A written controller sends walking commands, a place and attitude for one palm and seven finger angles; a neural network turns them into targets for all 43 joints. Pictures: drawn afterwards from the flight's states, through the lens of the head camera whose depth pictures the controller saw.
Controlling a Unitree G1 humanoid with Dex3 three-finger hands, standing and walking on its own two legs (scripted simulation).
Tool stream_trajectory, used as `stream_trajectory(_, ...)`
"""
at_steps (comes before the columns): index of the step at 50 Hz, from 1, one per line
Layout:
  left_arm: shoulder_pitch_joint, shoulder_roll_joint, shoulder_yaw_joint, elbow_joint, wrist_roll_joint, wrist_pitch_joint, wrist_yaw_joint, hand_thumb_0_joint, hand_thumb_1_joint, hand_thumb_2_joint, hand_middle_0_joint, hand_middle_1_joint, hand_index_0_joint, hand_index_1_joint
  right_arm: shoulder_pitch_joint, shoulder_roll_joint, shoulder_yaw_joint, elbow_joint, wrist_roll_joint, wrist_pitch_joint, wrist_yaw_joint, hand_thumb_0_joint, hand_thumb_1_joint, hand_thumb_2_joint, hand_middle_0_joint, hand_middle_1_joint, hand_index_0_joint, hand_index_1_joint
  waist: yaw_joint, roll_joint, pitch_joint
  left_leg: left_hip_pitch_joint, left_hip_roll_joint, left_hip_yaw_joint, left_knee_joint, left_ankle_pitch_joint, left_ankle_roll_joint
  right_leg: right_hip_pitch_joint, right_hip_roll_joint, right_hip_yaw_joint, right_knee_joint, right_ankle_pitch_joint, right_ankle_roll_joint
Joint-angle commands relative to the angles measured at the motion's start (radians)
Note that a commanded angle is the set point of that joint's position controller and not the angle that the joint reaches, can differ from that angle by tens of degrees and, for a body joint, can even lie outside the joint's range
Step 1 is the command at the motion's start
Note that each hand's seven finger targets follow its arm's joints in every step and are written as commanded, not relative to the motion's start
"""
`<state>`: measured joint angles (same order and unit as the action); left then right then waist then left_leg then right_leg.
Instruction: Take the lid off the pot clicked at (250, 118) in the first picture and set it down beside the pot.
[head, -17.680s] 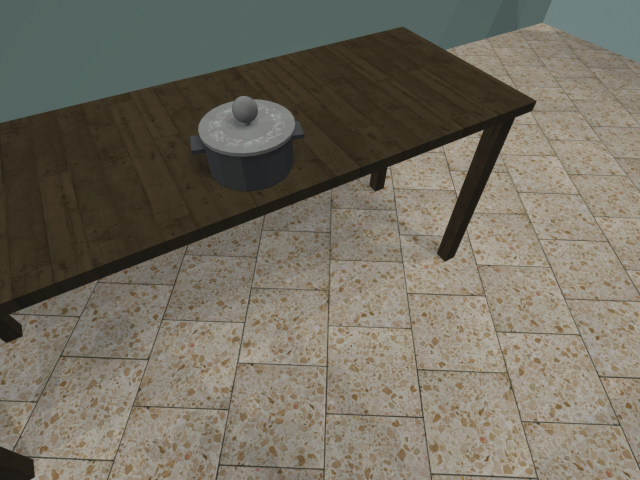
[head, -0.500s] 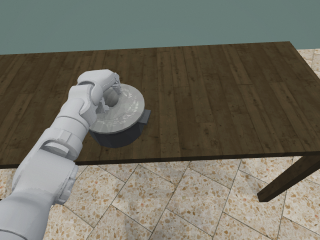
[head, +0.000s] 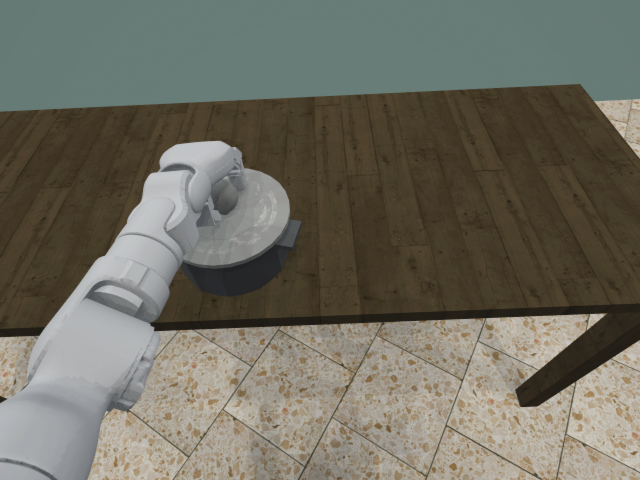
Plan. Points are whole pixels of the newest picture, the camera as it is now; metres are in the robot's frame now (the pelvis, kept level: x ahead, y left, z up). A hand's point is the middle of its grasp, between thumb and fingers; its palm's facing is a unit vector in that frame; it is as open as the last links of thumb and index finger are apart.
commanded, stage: close the fingers and squeeze the knob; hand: left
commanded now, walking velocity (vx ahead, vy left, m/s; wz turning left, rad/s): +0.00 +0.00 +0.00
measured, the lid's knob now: (220, 196) +0.49 +0.13 +0.07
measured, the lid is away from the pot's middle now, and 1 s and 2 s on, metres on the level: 0.00 0.01 0.03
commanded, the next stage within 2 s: lift the lid straight up in 0.30 s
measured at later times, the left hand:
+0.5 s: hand (207, 203) +0.46 +0.14 +0.09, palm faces -0.35 -0.03 -0.93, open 8.4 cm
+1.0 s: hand (204, 178) +0.47 +0.13 +0.13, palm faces -0.30 -0.04 -0.95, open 8.4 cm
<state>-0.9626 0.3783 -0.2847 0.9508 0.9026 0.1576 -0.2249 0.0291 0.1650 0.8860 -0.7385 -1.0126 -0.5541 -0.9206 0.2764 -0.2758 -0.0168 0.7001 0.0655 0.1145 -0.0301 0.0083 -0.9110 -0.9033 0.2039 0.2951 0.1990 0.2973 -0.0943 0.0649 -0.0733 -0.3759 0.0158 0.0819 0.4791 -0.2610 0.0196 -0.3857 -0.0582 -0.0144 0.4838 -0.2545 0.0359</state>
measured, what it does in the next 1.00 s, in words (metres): stands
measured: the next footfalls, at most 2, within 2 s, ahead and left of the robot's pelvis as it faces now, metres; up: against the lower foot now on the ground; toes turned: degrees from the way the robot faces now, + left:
none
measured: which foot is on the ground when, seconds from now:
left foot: down 0.00-1.00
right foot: down 0.00-1.00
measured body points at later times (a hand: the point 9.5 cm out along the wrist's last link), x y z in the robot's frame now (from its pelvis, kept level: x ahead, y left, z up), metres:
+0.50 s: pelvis +0.00 +0.00 +0.00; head +0.04 -0.03 +0.45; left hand +0.47 +0.14 +0.14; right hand +0.08 -0.26 -0.14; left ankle -0.02 +0.11 -0.74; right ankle -0.02 -0.14 -0.74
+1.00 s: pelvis +0.00 +0.00 +0.00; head +0.04 -0.03 +0.45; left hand +0.48 +0.13 +0.18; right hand +0.08 -0.26 -0.14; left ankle -0.02 +0.11 -0.74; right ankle -0.02 -0.14 -0.74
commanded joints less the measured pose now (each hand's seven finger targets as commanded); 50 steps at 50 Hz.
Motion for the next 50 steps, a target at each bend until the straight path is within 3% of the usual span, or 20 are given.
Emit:
stream_trajectory(1, -0.547, 0.196, 0.091, -0.203, 0.002, -0.019, 0.039, 0.0, 0.395, 0.995, -0.836, -1.058, -0.682, -0.978, 0.014, -0.127, -0.038, -0.088, -0.006, -0.031, -0.013, 0.0, -0.9, -0.9, 0.2, 0.3, 0.2, 0.3, -0.011, -0.095, -0.396, 0.25, -0.032, -0.036, -0.002, 0.362, 0.052, 0.106, 0.071, -0.037, -0.017, 0.397, -0.062)
stream_trajectory(3, -0.534, 0.196, 0.089, -0.203, 0.002, -0.017, 0.04, 0.0, 0.419, 1.003, -0.852, -1.064, -0.688, -0.981, 0.006, -0.124, -0.036, -0.092, -0.005, -0.033, -0.013, 0.0, -0.9, -0.9, 0.2, 0.3, 0.2, 0.3, -0.007, -0.074, -0.399, 0.252, -0.035, -0.035, -0.005, 0.352, 0.051, 0.112, 0.069, -0.037, -0.014, 0.397, -0.062)
stream_trajectory(4, -0.543, 0.161, 0.057, -0.216, -0.003, -0.018, 0.036, 0.0, 0.431, 1.006, -0.859, -1.067, -0.691, -0.983, 0.004, -0.122, -0.036, -0.093, -0.003, -0.035, -0.012, 0.0, -0.9, -0.9, 0.2, 0.3, 0.2, 0.3, -0.015, -0.08, -0.399, 0.258, -0.036, -0.035, -0.002, 0.358, 0.053, 0.107, 0.07, -0.038, -0.015, 0.405, -0.061)
stream_trajectory(7, -0.56, 0.19, 0.077, -0.226, 0.002, -0.024, 0.036, 0.0, 0.465, 1.018, -0.878, -1.074, -0.701, -0.988, 0.008, -0.125, -0.038, -0.088, -0.004, -0.035, -0.014, 0.0, -0.9, -0.9, 0.2, 0.3, 0.2, 0.3, -0.015, -0.078, -0.401, 0.258, -0.033, -0.034, -0.001, 0.363, 0.053, 0.111, 0.07, -0.035, -0.014, 0.412, -0.061)
stream_trajectory(11, -0.536, 0.168, 0.071, -0.263, -0.005, -0.03, 0.034, 0.0, 0.511, 1.032, -0.9, -1.084, -0.716, -0.995, 0.0, -0.119, -0.04, -0.097, -0.005, -0.038, -0.01, 0.0, -0.9, -0.9, 0.2, 0.3, 0.2, 0.3, -0.008, -0.066, -0.427, 0.287, -0.032, -0.038, 0.007, 0.413, 0.053, 0.115, 0.068, -0.036, -0.013, 0.435, -0.062)
stream_trajectory(13, -0.527, 0.202, 0.094, -0.26, 0.001, -0.029, 0.037, 0.0, 0.533, 1.038, -0.912, -1.088, -0.724, -0.999, -0.004, -0.121, -0.037, -0.095, -0.006, -0.034, -0.009, 0.0, -0.9, -0.9, 0.2, 0.3, 0.2, 0.3, -0.005, -0.066, -0.428, 0.286, -0.033, -0.037, 0.009, 0.419, 0.054, 0.128, 0.068, -0.035, -0.01, 0.451, -0.061)
stream_trajectory(16, -0.518, 0.131, 0.041, -0.218, -0.012, -0.018, 0.03, 0.0, 0.562, 1.046, -0.926, -1.093, -0.732, -1.003, -0.008, -0.121, -0.037, -0.089, -0.001, -0.029, -0.008, 0.0, -0.9, -0.9, 0.2, 0.3, 0.2, 0.3, -0.018, -0.101, -0.37, 0.253, -0.031, -0.036, 0.003, 0.39, 0.052, 0.096, 0.07, -0.042, -0.016, 0.424, -0.061)
stream_trajectory(19, -0.544, 0.144, 0.045, -0.209, -0.006, -0.009, 0.034, 0.0, 0.58, 1.048, -0.933, -1.096, -0.733, -1.003, -0.005, -0.124, -0.036, -0.082, -0.002, -0.029, -0.011, 0.0, -0.9, -0.9, 0.2, 0.3, 0.2, 0.3, -0.021, -0.102, -0.364, 0.257, -0.033, -0.033, 0.0, 0.357, 0.053, 0.086, 0.072, -0.041, -0.016, 0.403, -0.06)
stream_trajectory(21, -0.563, 0.188, 0.078, -0.222, -0.008, -0.014, 0.032, 0.0, 0.588, 1.049, -0.936, -1.097, -0.732, -1.002, -0.007, -0.128, -0.034, -0.085, -0.002, -0.03, -0.015, 0.0, -0.9, -0.9, 0.2, 0.3, 0.2, 0.3, -0.016, -0.112, -0.378, 0.244, -0.036, -0.036, -0.002, 0.342, 0.054, 0.107, 0.069, -0.035, -0.018, 0.401, -0.061)
stream_trajectory(24, -0.604, 0.21, 0.086, -0.291, 0.003, -0.03, 0.037, 0.0, 0.596, 1.049, -0.938, -1.097, -0.731, -1.002, -0.009, -0.116, -0.033, -0.094, -0.004, -0.045, -0.019, 0.0, -0.9, -0.9, 0.2, 0.3, 0.2, 0.3, -0.011, -0.049, -0.456, 0.31, -0.035, -0.045, 0.003, 0.4, 0.052, 0.123, 0.067, -0.036, -0.005, 0.43, -0.063)
stream_trajectory(25, -0.612, 0.188, 0.068, -0.313, 0.001, -0.033, 0.036, 0.0, 0.597, 1.049, -0.939, -1.097, -0.731, -1.001, -0.012, -0.113, -0.033, -0.096, -0.003, -0.048, -0.018, 0.0, -0.9, -0.9, 0.2, 0.3, 0.2, 0.3, -0.013, -0.036, -0.469, 0.331, -0.033, -0.047, 0.008, 0.43, 0.051, 0.117, 0.067, -0.036, -0.004, 0.439, -0.061)
stream_trajectory(26, -0.61, 0.171, 0.059, -0.308, -0.006, -0.037, 0.033, 0.0, 0.598, 1.049, -0.939, -1.098, -0.731, -1.001, -0.009, -0.11, -0.034, -0.096, -0.004, -0.051, -0.017, 0.0, -0.9, -0.9, 0.2, 0.3, 0.2, 0.3, -0.015, -0.041, -0.46, 0.327, -0.033, -0.049, 0.014, 0.448, 0.052, 0.109, 0.068, -0.036, -0.007, 0.444, -0.062)
stream_trajectory(29, -0.621, 0.232, 0.103, -0.276, -0.008, -0.022, 0.043, 0.0, 0.601, 1.049, -0.94, -1.098, -0.73, -1.001, -0.004, -0.12, -0.03, -0.085, -0.001, -0.052, -0.019, 0.0, -0.9, -0.9, 0.2, 0.3, 0.2, 0.3, -0.013, -0.076, -0.425, 0.297, -0.034, -0.047, 0.0, 0.4, 0.052, 0.121, 0.071, -0.038, -0.01, 0.439, -0.061)
stream_trajectory(31, -0.64, 0.247, 0.123, -0.327, -0.026, -0.031, 0.046, 0.0, 0.602, 1.049, -0.94, -1.098, -0.73, -1.001, -0.01, -0.117, -0.03, -0.099, -0.002, -0.066, -0.02, 0.0, -0.9, -0.9, 0.2, 0.3, 0.2, 0.3, -0.004, -0.073, -0.453, 0.3, -0.037, -0.049, 0.002, 0.423, 0.055, 0.153, 0.065, -0.035, -0.01, 0.468, -0.061)
stream_trajectory(34, -0.623, 0.226, 0.097, -0.282, -0.009, -0.017, 0.042, 0.0, 0.602, 1.049, -0.94, -1.098, -0.73, -1.001, -0.007, -0.117, -0.028, -0.088, -0.002, -0.067, -0.02, 0.0, -0.9, -0.9, 0.2, 0.3, 0.2, 0.3, -0.009, -0.065, -0.417, 0.296, -0.035, -0.048, -0.004, 0.414, 0.051, 0.13, 0.067, -0.039, -0.012, 0.454, -0.06)
stream_trajectory(38, -0.604, 0.272, 0.129, -0.246, 0.017, 0.004, 0.038, 0.0, 0.603, 1.049, -0.941, -1.098, -0.73, -1.001, -0.009, -0.124, -0.026, -0.086, -0.003, -0.063, -0.018, 0.0, -0.9, -0.9, 0.2, 0.3, 0.2, 0.3, 0.001, -0.083, -0.417, 0.278, -0.037, -0.047, -0.009, 0.412, 0.053, 0.15, 0.067, -0.037, -0.015, 0.455, -0.062)
stream_trajectory(42, -0.663, 0.233, 0.092, -0.351, 0.015, 0.001, 0.024, 0.0, 0.603, 1.049, -0.941, -1.098, -0.73, -1.001, -0.023, -0.114, -0.028, -0.107, -0.005, -0.075, -0.008, 0.0, -0.9, -0.9, 0.2, 0.3, 0.2, 0.3, 0.0, -0.006, -0.489, 0.362, -0.031, -0.066, 0.005, 0.522, 0.048, 0.138, 0.065, -0.04, -0.004, 0.475, -0.063)
stream_trajectory(45, -0.623, 0.246, 0.113, -0.309, 0.012, 0.027, 0.009, 0.0, 0.603, 1.049, -0.941, -1.098, -0.73, -1.001, -0.018, -0.123, -0.029, -0.099, -0.005, -0.065, 0.0, 0.0, -0.9, -0.9, 0.2, 0.3, 0.2, 0.3, 0.005, -0.057, -0.447, 0.334, -0.026, -0.066, -0.004, 0.491, 0.046, 0.14, 0.066, -0.045, -0.013, 0.458, -0.061)
stream_trajectory(47, -0.613, 0.221, 0.094, -0.251, 0.002, 0.043, -0.004, 0.0, 0.603, 1.049, -0.941, -1.098, -0.73, -1.001, -0.023, -0.125, -0.024, -0.098, -0.003, -0.06, -0.003, 0.0, -0.9, -0.9, 0.2, 0.3, 0.2, 0.3, 0.0, -0.097, -0.4, 0.287, -0.036, -0.051, -0.017, 0.415, 0.049, 0.142, 0.067, -0.045, -0.022, 0.439, -0.06)
stream_trajectory(50, -0.674, 0.253, 0.102, -0.261, 0.011, 0.051, -0.014, 0.0, 0.603, 1.049, -0.941, -1.098, -0.73, -1.001, -0.031, -0.127, -0.019, -0.1, 0.002, -0.062, -0.009, 0.0, -0.9, -0.9, 0.2, 0.3, 0.2, 0.3, 0.0, -0.099, -0.386, 0.272, -0.04, -0.053, -0.033, 0.354, 0.05, 0.143, 0.064, -0.043, -0.027, 0.404, -0.062)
